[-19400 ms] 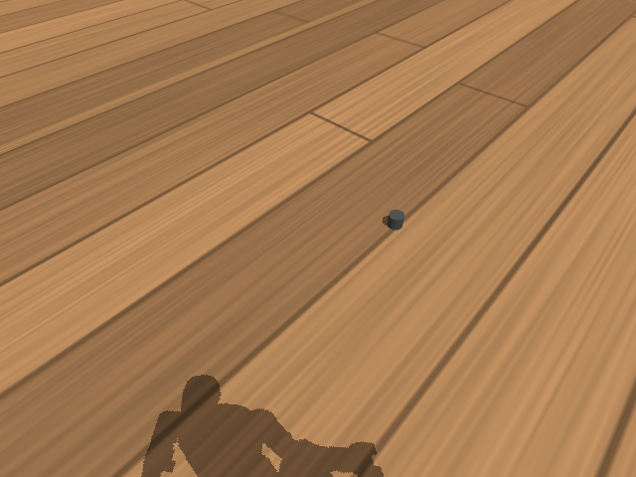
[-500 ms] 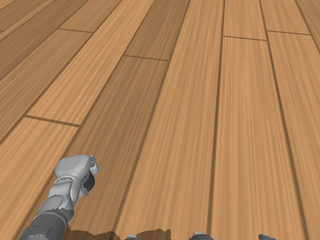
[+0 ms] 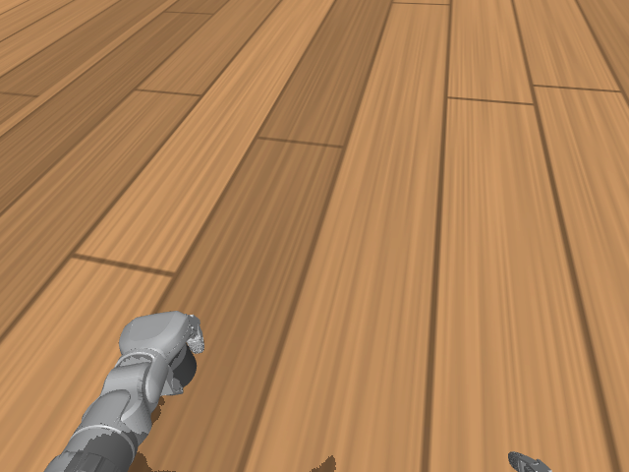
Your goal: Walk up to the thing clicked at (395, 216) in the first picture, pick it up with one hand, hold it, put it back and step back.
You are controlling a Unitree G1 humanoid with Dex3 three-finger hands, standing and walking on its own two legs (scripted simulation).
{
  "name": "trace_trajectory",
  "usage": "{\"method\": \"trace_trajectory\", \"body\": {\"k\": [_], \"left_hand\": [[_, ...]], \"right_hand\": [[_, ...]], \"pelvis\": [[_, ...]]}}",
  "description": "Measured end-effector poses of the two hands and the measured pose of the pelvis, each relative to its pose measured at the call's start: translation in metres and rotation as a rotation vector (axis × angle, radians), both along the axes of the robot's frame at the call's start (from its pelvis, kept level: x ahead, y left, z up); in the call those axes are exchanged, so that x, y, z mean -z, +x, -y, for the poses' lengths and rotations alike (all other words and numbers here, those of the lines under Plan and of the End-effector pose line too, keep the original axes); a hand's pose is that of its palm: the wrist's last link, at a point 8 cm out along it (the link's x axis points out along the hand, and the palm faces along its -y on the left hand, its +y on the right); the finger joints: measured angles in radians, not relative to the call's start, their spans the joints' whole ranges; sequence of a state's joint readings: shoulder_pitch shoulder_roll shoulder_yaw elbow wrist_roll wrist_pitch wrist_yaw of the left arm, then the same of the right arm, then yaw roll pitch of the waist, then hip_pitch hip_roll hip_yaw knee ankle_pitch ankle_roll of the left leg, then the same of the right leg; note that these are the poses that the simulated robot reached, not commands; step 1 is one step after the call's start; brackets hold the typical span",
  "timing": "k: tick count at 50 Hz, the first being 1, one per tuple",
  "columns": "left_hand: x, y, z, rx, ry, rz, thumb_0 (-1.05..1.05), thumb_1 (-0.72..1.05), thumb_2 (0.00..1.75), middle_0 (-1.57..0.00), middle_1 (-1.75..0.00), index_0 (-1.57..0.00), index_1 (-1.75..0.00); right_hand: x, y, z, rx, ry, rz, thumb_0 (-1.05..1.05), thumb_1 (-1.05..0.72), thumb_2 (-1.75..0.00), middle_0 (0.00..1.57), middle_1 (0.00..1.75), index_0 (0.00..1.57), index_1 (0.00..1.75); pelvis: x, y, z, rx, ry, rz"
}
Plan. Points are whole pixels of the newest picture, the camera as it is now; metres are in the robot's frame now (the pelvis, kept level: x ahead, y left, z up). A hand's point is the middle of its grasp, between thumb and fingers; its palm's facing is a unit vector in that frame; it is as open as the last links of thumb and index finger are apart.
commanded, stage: hold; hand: left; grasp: from above
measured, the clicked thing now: (169, 361) +0.33 +0.24 -0.08
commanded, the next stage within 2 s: crouch in 1.66 s
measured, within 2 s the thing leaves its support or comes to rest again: neither
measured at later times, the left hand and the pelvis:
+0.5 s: hand (168, 358) +0.31 +0.22 -0.03, palm faces -0.43 -0.06 -0.90, open 8.0 cm; pelvis +0.01 -0.01 +0.01, yaw +0 degrees
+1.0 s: hand (166, 364) +0.29 +0.21 -0.01, palm faces -0.43 -0.06 -0.90, open 8.0 cm; pelvis +0.00 -0.01 +0.02, yaw +0 degrees
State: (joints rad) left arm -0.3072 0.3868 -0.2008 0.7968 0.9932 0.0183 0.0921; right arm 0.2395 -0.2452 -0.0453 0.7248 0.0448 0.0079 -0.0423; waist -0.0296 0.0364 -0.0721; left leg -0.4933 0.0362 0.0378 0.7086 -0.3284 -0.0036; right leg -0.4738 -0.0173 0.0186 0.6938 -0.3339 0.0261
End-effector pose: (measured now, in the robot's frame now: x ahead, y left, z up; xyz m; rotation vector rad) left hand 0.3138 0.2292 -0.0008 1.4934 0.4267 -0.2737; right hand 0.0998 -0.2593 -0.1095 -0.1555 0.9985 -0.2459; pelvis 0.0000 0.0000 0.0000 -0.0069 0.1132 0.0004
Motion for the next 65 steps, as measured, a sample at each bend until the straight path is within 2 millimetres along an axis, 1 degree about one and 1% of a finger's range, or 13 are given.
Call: {"method": "trace_trajectory", "body": {"k": [13,32,47,57,65], "left_hand": [[-0.017,0.003,0.006,0.020,-0.001,0.001,-0.03,0.16,0.45,-0.61,-0.70,-0.85,-0.67],[-0.036,-0.007,0.014,0.029,-0.007,0.006,-0.02,0.15,0.47,-0.60,-0.71,-0.84,-0.69],[-0.045,-0.018,0.017,0.040,-0.014,0.007,-0.02,0.16,0.47,-0.60,-0.72,-0.83,-0.70],[-0.051,-0.020,0.016,0.041,-0.015,0.014,-0.02,0.16,0.47,-0.60,-0.72,-0.83,-0.70],[-0.047,-0.022,0.017,0.047,-0.016,-0.006,-0.02,0.16,0.47,-0.59,-0.72,-0.83,-0.71]], "right_hand": [[-0.009,0.015,0.003,-0.006,0.010,0.018,0.01,-0.91,-0.90,0.20,0.30,0.20,0.30],[-0.018,0.027,0.003,-0.023,0.029,0.051,0.01,-0.91,-0.91,0.20,0.30,0.20,0.30],[-0.025,0.031,0.000,-0.034,0.034,0.079,0.01,-0.91,-0.91,0.20,0.30,0.20,0.30],[-0.027,0.035,-0.005,-0.038,0.040,0.091,0.01,-0.91,-0.91,0.20,0.30,0.20,0.30],[-0.029,0.038,-0.008,-0.041,0.042,0.096,0.01,-0.91,-0.91,0.20,0.30,0.20,0.30]], "pelvis": [[-0.007,0.007,0.002,0.004,0.005,0.030],[-0.015,0.004,0.008,0.005,0.011,0.071],[-0.018,-0.003,0.009,0.007,0.013,0.098],[-0.020,-0.003,0.007,0.008,0.014,0.110],[-0.021,-0.003,0.007,0.009,0.014,0.110]]}}
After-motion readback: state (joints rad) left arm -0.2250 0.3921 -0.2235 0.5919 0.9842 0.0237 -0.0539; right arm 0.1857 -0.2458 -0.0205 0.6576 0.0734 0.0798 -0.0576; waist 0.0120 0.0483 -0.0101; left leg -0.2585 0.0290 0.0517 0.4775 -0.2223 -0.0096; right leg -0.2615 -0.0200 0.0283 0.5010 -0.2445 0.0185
